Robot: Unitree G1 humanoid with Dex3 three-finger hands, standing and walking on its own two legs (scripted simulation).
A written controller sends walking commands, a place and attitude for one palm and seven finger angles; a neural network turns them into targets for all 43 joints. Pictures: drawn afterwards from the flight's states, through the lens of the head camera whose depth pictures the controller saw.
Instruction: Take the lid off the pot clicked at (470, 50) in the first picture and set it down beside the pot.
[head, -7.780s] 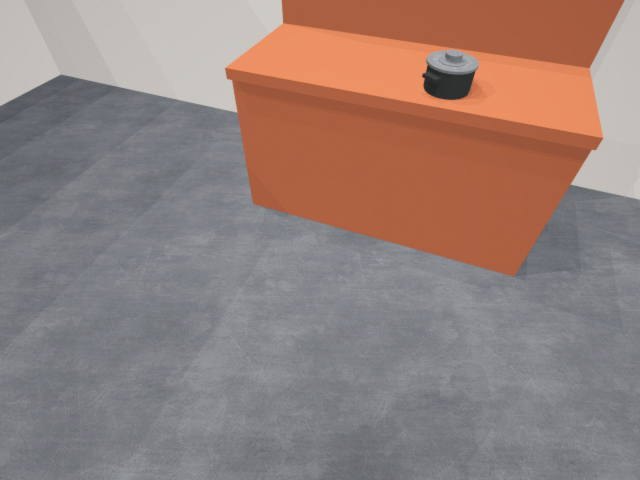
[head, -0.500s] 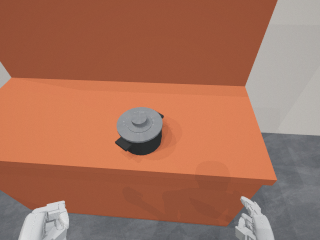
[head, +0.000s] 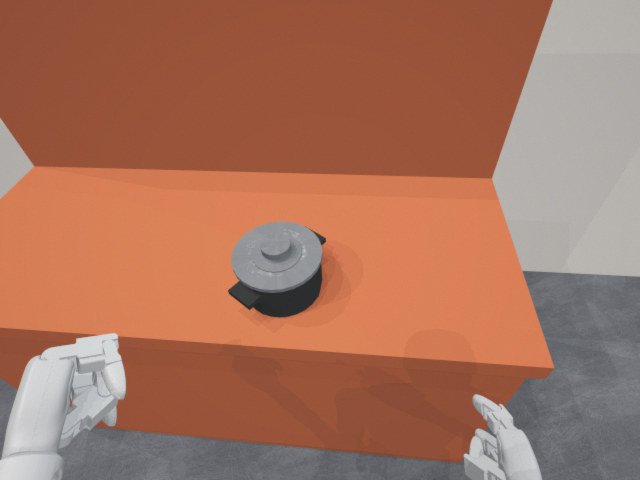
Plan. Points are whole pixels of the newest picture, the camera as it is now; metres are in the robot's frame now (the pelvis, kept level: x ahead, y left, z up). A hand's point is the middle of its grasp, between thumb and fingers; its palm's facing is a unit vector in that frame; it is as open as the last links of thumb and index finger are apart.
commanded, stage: reach forward and open the fingers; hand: left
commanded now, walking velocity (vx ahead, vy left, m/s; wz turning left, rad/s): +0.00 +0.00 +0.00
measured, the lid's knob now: (275, 246) +0.47 +0.14 +0.00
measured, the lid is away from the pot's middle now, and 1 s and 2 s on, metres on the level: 0.00 0.00 0.00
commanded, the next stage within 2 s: move the open hand above the knob in 1.06 s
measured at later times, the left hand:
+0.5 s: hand (90, 392) +0.18 +0.28 +0.07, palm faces -0.24 -0.11 -0.97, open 4.6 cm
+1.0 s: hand (108, 352) +0.23 +0.29 +0.07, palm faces -0.21 -0.09 -0.97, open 10.0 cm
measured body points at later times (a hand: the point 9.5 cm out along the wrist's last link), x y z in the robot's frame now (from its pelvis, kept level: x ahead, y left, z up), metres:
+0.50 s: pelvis -0.03 +0.02 +0.00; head -0.01 -0.02 +0.44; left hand +0.18 +0.28 +0.13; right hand +0.19 -0.21 -0.10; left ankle +0.02 +0.13 -0.74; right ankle -0.07 -0.10 -0.74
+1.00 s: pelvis -0.05 +0.04 +0.00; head -0.03 +0.00 +0.45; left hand +0.23 +0.29 +0.12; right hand +0.16 -0.17 -0.11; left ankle +0.02 +0.13 -0.74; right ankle -0.07 -0.10 -0.74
